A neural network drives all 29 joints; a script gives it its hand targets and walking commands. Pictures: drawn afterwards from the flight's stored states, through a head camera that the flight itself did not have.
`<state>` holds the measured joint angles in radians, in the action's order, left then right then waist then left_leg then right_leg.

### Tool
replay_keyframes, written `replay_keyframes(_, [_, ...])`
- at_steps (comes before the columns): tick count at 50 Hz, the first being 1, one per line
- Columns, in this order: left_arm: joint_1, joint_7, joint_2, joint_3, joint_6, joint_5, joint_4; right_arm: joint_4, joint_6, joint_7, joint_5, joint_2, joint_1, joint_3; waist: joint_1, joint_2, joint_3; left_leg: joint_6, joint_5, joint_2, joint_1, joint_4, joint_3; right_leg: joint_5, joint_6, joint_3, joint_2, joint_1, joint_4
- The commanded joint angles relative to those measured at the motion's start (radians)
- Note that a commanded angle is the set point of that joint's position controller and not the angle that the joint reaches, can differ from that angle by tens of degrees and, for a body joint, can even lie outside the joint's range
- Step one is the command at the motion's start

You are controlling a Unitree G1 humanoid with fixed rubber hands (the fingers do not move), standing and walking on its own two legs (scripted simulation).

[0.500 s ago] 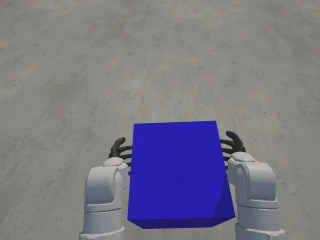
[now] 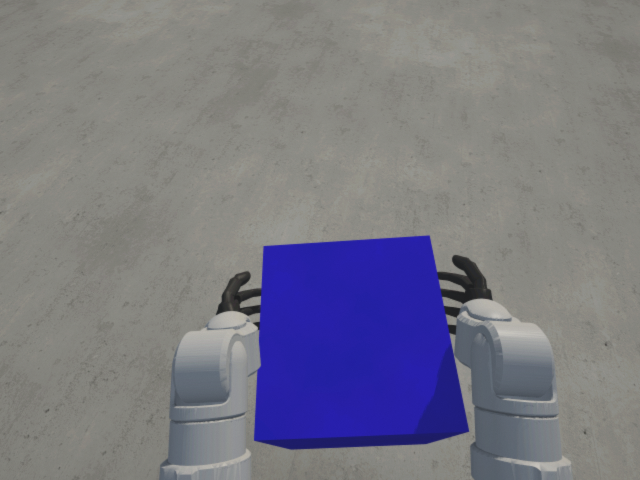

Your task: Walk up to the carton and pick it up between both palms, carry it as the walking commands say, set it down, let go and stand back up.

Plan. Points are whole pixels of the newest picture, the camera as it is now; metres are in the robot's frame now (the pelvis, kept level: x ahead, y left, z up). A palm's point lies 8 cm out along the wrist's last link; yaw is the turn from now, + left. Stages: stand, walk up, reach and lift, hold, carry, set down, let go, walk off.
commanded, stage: carry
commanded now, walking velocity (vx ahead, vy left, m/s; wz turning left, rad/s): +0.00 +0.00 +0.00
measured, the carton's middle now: (352, 354) +0.30 +0.00 -0.03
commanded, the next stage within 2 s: none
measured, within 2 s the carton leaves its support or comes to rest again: neither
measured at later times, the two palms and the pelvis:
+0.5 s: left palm (260, 118) +0.71 +0.17 +0.05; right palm (407, 103) +0.73 -0.10 +0.08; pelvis +0.42 +0.02 +0.02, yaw +3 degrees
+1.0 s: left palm (263, 52) +0.94 +0.20 +0.07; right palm (387, 46) +0.95 -0.08 +0.08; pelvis +0.64 +0.05 +0.02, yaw +2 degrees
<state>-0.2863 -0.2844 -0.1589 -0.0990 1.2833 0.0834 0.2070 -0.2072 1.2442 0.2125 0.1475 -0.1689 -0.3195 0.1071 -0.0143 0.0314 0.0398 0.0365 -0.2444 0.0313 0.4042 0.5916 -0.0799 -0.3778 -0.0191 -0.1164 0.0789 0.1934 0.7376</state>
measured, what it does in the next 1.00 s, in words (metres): walks ahead: right foot, then left foot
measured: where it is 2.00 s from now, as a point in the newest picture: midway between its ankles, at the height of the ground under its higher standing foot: (318, 268)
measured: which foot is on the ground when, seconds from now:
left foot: down 0.00-0.24, up 0.26-0.50, down 0.52-1.00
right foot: up 0.00-0.24, down 0.26-0.52, up 0.54-0.84, down 0.86-1.00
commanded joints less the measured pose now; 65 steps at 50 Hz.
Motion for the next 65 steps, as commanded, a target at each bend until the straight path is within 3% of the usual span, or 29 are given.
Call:
replay_keyframes(1, [-0.783, 0.414, -1.055, 0.731, -0.052, -0.491, 0.278, -0.078, -0.027, -0.365, -0.497, -1.098, -0.504, -0.589, 0.062, -0.3, 0.471, 0.125, 1.315, 0.34, -1.05, -0.062, 0.412, -0.108, 0.003, 0.046, -0.076, 0.761, 0.535])
replay_keyframes(6, [-0.703, 0.388, -1.058, 0.663, -0.062, -0.464, 0.265, -0.171, -0.021, -0.357, -0.498, -1.069, -0.508, -0.597, 0.086, -0.207, 0.33, 0.019, 1.492, 0.218, -1.139, -0.086, 0.206, -0.189, -0.007, -0.086, -0.136, 0.941, 0.24])
replay_keyframes(10, [-0.683, 0.397, -1.043, 0.646, -0.055, -0.438, 0.213, -0.252, -0.013, -0.349, -0.509, -1.015, -0.596, -0.657, 0.014, -0.039, 0.446, -0.051, 1.176, 0.091, -0.497, 0.085, -0.124, 0.675, -0.008, -0.236, -0.234, -0.159, -0.459])
replay_keyframes(11, [-0.668, 0.403, -1.057, 0.642, -0.057, -0.431, 0.217, -0.27, -0.012, -0.347, -0.512, -1.018, -0.64, -0.677, -0.025, 0.025, 0.498, -0.055, 0.818, 0.05, -0.241, 0.265, -0.117, 0.863, 0.042, -0.15, -0.127, -0.448, -0.407])
replay_keyframes(12, [-0.679, 0.407, -1.052, 0.631, -0.058, -0.437, 0.223, -0.264, -0.009, -0.346, -0.512, -1.054, -0.644, -0.684, -0.017, 0.259, 0.609, -0.076, -0.156, -0.073, 0.074, 0.509, -0.038, 1.694, 0.173, 0.269, 0.231, -0.748, -0.226])
replay_keyframes(13, [-0.649, 0.409, -1.022, 0.623, -0.055, -0.431, 0.182, -0.199, -0.007, -0.35, -0.502, -1.054, -0.604, -0.663, -0.013, 0.241, 0.631, -0.068, -0.311, -0.108, 0.123, 0.613, 0.042, 1.864, 0.274, 0.375, 0.302, -0.756, -0.199])
replay_keyframes(15, [-0.657, 0.404, -1.053, 0.666, -0.047, -0.428, 0.181, -0.094, 0.002, -0.367, -0.487, -1.066, -0.547, -0.623, -0.023, 0.07, 0.452, -0.067, -0.238, -0.135, 0.066, 0.499, 0.0, 1.751, 0.196, 0.321, 0.217, -0.468, -0.334])
replay_keyframes(16, [-0.744, 0.412, -1.03, 0.695, -0.041, -0.447, 0.249, -0.048, 0.007, -0.369, -0.501, -1.078, -0.461, -0.632, -0.021, 0.119, 0.434, -0.084, -0.272, -0.087, 0.308, 0.474, 0.054, 1.516, 0.244, 0.358, 0.281, -0.68, -0.27])
replay_keyframes(18, [-0.728, 0.413, -1.022, 0.662, -0.037, -0.456, 0.228, -0.049, 0.008, -0.358, -0.494, -1.093, -0.469, -0.601, -0.011, 0.125, 0.489, -0.082, -0.297, -0.012, 0.378, 0.301, 0.089, 1.57, 0.24, 0.367, 0.263, -0.797, -0.276])
replay_keyframes(21, [-0.681, 0.409, -1.048, 0.649, -0.054, -0.455, 0.25, -0.152, -0.019, -0.35, -0.529, -1.098, -0.523, -0.632, -0.016, 0.152, 0.555, -0.085, -0.044, -0.004, 0.24, -0.138, 0.057, 1.475, 0.142, 0.242, 0.194, -0.765, -0.209])
replay_keyframes(23, [-0.733, 0.398, -1.065, 0.683, -0.077, -0.473, 0.36, -0.181, -0.041, -0.355, -0.537, -1.119, -0.49, -0.618, 0.02, 0.027, 0.586, -0.11, 0.392, -0.033, -0.203, -0.452, -0.079, 1.202, 0.055, 0.052, 0.095, -0.469, -0.158])
replay_keyframes(25, [-0.797, 0.385, -1.057, 0.722, -0.088, -0.487, 0.483, -0.242, -0.057, -0.359, -0.538, -1.11, -0.5, -0.594, 0.039, -0.371, 0.667, -0.007, 1.44, 0.224, -0.848, -0.13, 0.171, 0.093, -0.012, 0.002, -0.036, 0.172, -0.029])
replay_keyframes(27, [-0.761, 0.388, -1.039, 0.691, -0.065, -0.476, 0.429, -0.224, -0.042, -0.348, -0.514, -1.083, -0.502, -0.565, 0.036, -0.351, 0.686, 0.081, 1.739, 0.337, -0.957, -0.04, 0.271, -0.201, 0.016, 0.085, -0.068, 0.319, 0.123])
replay_keyframes(31, [-0.632, 0.404, -1.054, 0.666, -0.025, -0.439, 0.215, -0.21, -0.011, -0.35, -0.473, -1.053, -0.507, -0.61, 0.047, -0.186, 0.521, 0.08, 1.413, 0.275, -0.921, -0.069, 0.2, -0.063, -0.001, 0.052, -0.076, 0.45, 0.047])
replay_keyframes(40, [-0.681, 0.423, -1.056, 0.661, -0.018, -0.448, 0.173, -0.176, 0.011, -0.355, -0.451, -1.026, -0.56, -0.629, 0.041, -0.175, 0.442, 0.046, 1.194, 0.154, -0.663, -0.034, 0.032, 0.237, 0.017, -0.062, -0.108, 0.185, -0.201])
replay_keyframes(43, [-0.694, 0.427, -1.053, 0.646, -0.018, -0.448, 0.17, -0.141, 0.017, -0.352, -0.457, -1.026, -0.549, -0.624, 0.027, -0.118, 0.512, -0.023, 0.978, 0.099, -0.486, 0.05, 0.002, 0.779, 0.078, 0.023, -0.007, -0.11, -0.296])
replay_keyframes(45, [-0.687, 0.422, -1.059, 0.644, -0.026, -0.449, 0.169, -0.127, 0.017, -0.352, -0.475, -1.05, -0.537, -0.628, 0.024, 0.066, 0.562, -0.083, 0.41, 0.022, -0.157, 0.023, -0.015, 1.533, 0.176, 0.197, 0.165, -0.43, -0.133])
replay_keyframes(47, [-0.696, 0.419, -1.06, 0.652, -0.036, -0.446, 0.168, -0.123, 0.012, -0.353, -0.503, -1.069, -0.535, -0.642, 0.028, 0.194, 0.548, -0.092, -0.094, -0.021, 0.011, -0.116, -0.003, 1.672, 0.207, 0.23, 0.222, -0.582, -0.09])
replay_keyframes(49, [-0.707, 0.415, -1.055, 0.649, -0.046, -0.456, 0.211, -0.151, 0.002, -0.353, -0.513, -1.07, -0.541, -0.642, 0.032, 0.197, 0.554, -0.09, 0.089, -0.047, -0.088, -0.317, -0.06, 1.547, 0.145, 0.131, 0.156, -0.52, -0.045])
replay_keyframes(50, [-0.694, 0.41, -1.051, 0.649, -0.053, -0.459, 0.232, -0.165, -0.005, -0.354, -0.522, -1.072, -0.539, -0.644, 0.032, 0.105, 0.566, -0.1, 0.422, -0.027, -0.254, -0.341, -0.072, 1.282, 0.093, 0.063, 0.105, -0.386, 0.001])
replay_keyframes(53, [-0.729, 0.396, -1.047, 0.67, -0.06, -0.475, 0.29, -0.145, -0.018, -0.353, -0.513, -1.081, -0.502, -0.612, 0.051, -0.433, 0.503, -0.044, 1.821, 0.144, -1.027, 0.028, 0.058, -0.137, 0.051, -0.148, -0.141, 0.505, 0.117])
replay_keyframes(55, [-0.722, 0.392, -1.051, 0.683, -0.062, -0.479, 0.301, -0.172, -0.022, -0.354, -0.503, -1.064, -0.507, -0.6, 0.059, -0.337, 0.488, -0.033, 1.994, 0.082, -1.078, 0.12, 0.002, -0.153, 0.048, -0.239, -0.223, 0.583, -0.112])
replay_keyframes(57, [-0.736, 0.399, -1.056, 0.653, -0.059, -0.466, 0.295, -0.187, -0.016, -0.346, -0.513, -1.06, -0.529, -0.614, 0.019, -0.165, 0.504, -0.066, 1.721, 0.05, -0.704, 0.298, -0.065, 0.21, 0.046, -0.234, -0.221, 0.14, -0.323])
replay_keyframes(58, [-0.693, 0.406, -1.054, 0.636, -0.053, -0.454, 0.255, -0.182, -0.012, -0.34, -0.509, -1.041, -0.544, -0.622, -0.025, -0.044, 0.557, -0.081, 1.294, 0.039, -0.348, 0.496, -0.096, 0.766, 0.091, -0.099, -0.107, -0.27, -0.356])
replay_keyframes(59, [-0.656, 0.412, -1.059, 0.62, -0.051, -0.441, 0.224, -0.209, -0.015, -0.337, -0.497, -1.057, -0.553, -0.639, -0.032, 0.32, 0.596, -0.1, -0.218, -0.098, 0.262, 0.669, -0.083, 1.841, 0.232, 0.233, 0.188, -0.769, -0.11])
replay_keyframes(60, [-0.584, 0.412, -1.051, 0.627, -0.055, -0.425, 0.164, -0.181, -0.019, -0.335, -0.497, -1.052, -0.522, -0.646, -0.031, 0.334, 0.576, -0.097, -0.479, -0.103, 0.414, 0.654, 0.069, 1.948, 0.286, 0.362, 0.294, -0.865, -0.148])
replay_keyframes(61, [-0.568, 0.412, -1.06, 0.638, -0.058, -0.426, 0.15, -0.169, -0.021, -0.34, -0.492, -1.058, -0.53, -0.644, -0.038, 0.277, 0.513, -0.085, -0.516, -0.052, 0.439, 0.681, 0.141, 1.748, 0.274, 0.394, 0.316, -0.78, -0.195])
replay_keyframes(63, [-0.626, 0.41, -1.065, 0.66, -0.055, -0.443, 0.181, -0.15, -0.018, -0.349, -0.507, -1.058, -0.571, -0.641, -0.035, 0.173, 0.415, -0.027, -0.606, 0.012, 0.573, 0.518, 0.199, 1.436, 0.225, 0.386, 0.28, -0.738, -0.134])
replay_keyframes(65, [-0.69, 0.416, -1.055, 0.672, -0.05, -0.465, 0.218, -0.111, -0.015, -0.351, -0.495, -1.067, -0.536, -0.618, -0.018, 0.094, 0.444, -0.019, -0.383, 0.001, 0.392, 0.27, 0.124, 1.314, 0.191, 0.269, 0.196, -0.631, -0.106])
